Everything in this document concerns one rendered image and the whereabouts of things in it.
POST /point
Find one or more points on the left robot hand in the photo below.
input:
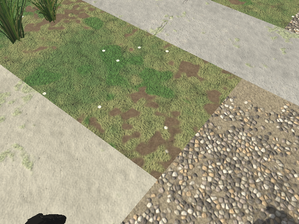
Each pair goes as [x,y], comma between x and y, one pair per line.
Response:
[47,219]

